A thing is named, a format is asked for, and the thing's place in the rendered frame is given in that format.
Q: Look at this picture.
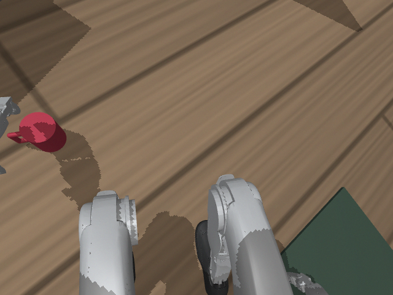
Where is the right robot hand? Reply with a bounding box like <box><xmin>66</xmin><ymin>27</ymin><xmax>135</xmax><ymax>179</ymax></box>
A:
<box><xmin>287</xmin><ymin>272</ymin><xmax>329</xmax><ymax>295</ymax></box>

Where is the right robot foot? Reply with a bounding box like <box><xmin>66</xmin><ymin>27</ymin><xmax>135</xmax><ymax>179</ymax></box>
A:
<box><xmin>195</xmin><ymin>220</ymin><xmax>228</xmax><ymax>295</ymax></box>

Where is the mug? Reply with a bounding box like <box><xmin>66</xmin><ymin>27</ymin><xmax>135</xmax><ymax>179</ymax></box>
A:
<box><xmin>7</xmin><ymin>112</ymin><xmax>66</xmax><ymax>152</ymax></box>

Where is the left robot hand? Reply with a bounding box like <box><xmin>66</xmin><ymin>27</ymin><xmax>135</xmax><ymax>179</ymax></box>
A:
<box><xmin>0</xmin><ymin>96</ymin><xmax>20</xmax><ymax>175</ymax></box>

